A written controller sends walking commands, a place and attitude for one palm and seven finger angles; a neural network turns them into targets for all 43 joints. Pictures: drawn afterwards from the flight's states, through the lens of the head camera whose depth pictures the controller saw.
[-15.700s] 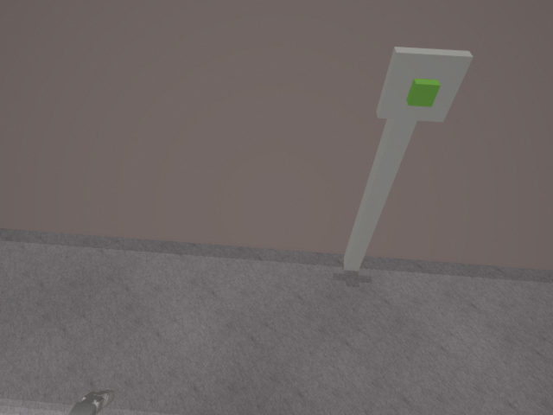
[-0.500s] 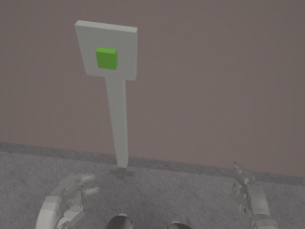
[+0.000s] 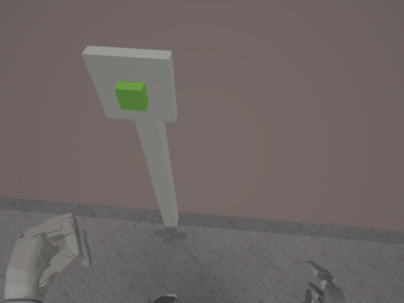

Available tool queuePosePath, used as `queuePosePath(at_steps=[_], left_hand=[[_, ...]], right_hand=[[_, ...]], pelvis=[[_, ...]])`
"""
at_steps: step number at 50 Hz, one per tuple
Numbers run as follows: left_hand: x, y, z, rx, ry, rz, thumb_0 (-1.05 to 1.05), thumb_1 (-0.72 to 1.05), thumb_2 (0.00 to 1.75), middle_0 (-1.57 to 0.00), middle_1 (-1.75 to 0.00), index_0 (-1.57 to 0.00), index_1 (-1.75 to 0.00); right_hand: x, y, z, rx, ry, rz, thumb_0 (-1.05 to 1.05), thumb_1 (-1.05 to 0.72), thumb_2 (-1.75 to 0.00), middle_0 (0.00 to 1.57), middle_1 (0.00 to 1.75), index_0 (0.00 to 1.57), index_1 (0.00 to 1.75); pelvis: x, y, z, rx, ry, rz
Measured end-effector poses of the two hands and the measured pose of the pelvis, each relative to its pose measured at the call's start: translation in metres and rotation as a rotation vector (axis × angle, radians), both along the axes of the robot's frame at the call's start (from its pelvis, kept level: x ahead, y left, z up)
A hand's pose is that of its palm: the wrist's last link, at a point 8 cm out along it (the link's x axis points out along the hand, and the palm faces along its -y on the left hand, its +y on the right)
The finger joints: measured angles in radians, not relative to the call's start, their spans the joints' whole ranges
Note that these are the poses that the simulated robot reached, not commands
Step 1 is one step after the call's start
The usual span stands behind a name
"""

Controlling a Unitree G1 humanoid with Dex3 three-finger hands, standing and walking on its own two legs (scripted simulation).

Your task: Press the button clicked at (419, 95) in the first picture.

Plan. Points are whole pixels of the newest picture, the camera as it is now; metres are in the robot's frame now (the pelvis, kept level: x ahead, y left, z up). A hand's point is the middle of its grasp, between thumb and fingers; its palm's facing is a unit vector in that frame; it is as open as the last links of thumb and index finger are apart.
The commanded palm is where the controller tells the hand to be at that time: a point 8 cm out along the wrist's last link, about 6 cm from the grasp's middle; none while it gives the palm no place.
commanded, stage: raise the hand and make a fist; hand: left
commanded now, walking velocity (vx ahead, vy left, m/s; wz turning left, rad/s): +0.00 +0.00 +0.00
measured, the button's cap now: (133, 95) +0.49 +0.18 +0.14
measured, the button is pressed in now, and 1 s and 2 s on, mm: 0 0 0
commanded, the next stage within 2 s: aim a knuckle at the button in 1.04 s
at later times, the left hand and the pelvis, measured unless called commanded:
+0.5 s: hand (74, 239) +0.20 +0.21 +0.10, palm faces -0.01 -1.00 -0.05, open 3.1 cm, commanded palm +0.18 +0.27 +0.12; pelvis -0.01 +0.01 +0.02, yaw +1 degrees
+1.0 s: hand (63, 222) +0.21 +0.22 +0.13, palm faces +0.04 -1.00 -0.05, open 3.1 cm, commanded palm +0.19 +0.27 +0.14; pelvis -0.01 +0.01 +0.03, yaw +0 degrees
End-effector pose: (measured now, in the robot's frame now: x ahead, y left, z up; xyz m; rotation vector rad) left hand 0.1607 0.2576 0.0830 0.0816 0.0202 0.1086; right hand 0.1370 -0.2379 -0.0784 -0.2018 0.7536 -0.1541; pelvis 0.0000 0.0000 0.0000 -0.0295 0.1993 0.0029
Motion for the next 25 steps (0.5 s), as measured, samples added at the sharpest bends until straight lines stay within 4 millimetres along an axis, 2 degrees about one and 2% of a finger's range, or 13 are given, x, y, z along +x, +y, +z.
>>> queuePosePath(at_steps=[7,15,20,25], left_hand=[[0.008,-0.016,-0.011,-0.037,0.061,-0.153,0.02,0.91,0.90,-1.28,-1.49,-1.28,-1.48],[0.015,0.005,0.029,-0.010,-0.085,-0.048,0.02,0.90,0.90,-1.30,-1.50,-1.30,-1.50],[0.017,0.003,0.025,-0.030,-0.025,-0.089,0.02,0.90,0.90,-1.30,-1.50,-1.30,-1.50],[0.019,0.004,0.025,-0.030,0.016,-0.114,0.02,0.90,0.90,-1.30,-1.50,-1.30,-1.50]], right_hand=[[0.022,-0.007,0.015,-0.038,-0.084,0.005,0.01,-0.90,-0.90,0.20,0.30,0.20,0.30],[0.040,0.015,0.037,0.009,-0.176,0.040,0.01,-0.90,-0.90,0.20,0.30,0.20,0.30],[0.038,0.028,0.040,0.032,-0.184,0.077,0.01,-0.90,-0.90,0.20,0.30,0.21,0.30],[0.027,0.030,0.043,0.024,-0.171,0.084,0.01,-0.90,-0.90,0.20,0.30,0.21,0.30]], pelvis=[[-0.001,0.005,0.002,-0.004,-0.007,0.001],[0.000,0.007,0.011,-0.005,-0.052,0.004],[-0.003,0.009,0.016,-0.007,-0.075,0.011],[-0.008,0.009,0.021,-0.005,-0.100,0.010]])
